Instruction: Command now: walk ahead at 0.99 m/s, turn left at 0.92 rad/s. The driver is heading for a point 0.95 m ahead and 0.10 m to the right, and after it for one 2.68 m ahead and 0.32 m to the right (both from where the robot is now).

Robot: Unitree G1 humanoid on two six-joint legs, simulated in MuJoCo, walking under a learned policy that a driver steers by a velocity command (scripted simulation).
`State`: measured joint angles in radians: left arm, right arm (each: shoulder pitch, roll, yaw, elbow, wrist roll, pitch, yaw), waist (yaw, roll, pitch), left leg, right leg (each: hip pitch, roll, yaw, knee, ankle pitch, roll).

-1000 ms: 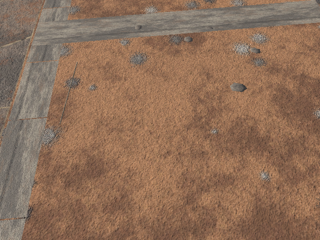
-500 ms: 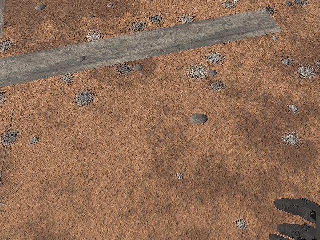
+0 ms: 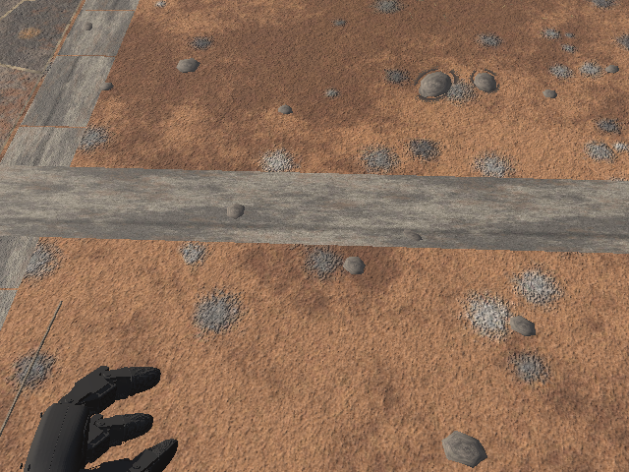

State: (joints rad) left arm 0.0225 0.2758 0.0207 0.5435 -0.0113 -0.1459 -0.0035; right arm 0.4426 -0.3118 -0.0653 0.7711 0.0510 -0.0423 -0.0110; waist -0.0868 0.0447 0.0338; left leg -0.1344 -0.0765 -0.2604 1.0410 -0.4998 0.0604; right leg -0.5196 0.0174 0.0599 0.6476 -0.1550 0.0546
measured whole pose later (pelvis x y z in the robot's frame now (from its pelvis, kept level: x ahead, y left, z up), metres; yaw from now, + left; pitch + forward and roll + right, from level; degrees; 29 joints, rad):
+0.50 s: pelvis +0.42 +0.07 +0.01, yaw +3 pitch +0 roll +0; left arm 0.45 0.28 0.03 0.84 -0.05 -0.09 0.01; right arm 0.12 -0.26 -0.02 0.65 -0.01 -0.09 0.03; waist 0.05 -0.02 0.05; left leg -0.46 0.03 0.06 0.68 -0.23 0.01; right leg -0.24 -0.07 0.10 1.25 -0.37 -0.03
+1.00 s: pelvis +0.84 +0.00 +0.01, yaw -23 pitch -3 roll +1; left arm 0.35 0.32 0.07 0.71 -0.01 -0.05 -0.06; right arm 0.06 -0.26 -0.02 0.65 0.01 -0.14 0.00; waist 0.05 0.00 0.12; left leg -0.38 -0.01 -0.13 1.39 -0.42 0.01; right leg -0.38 0.16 -0.03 0.65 -0.22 -0.17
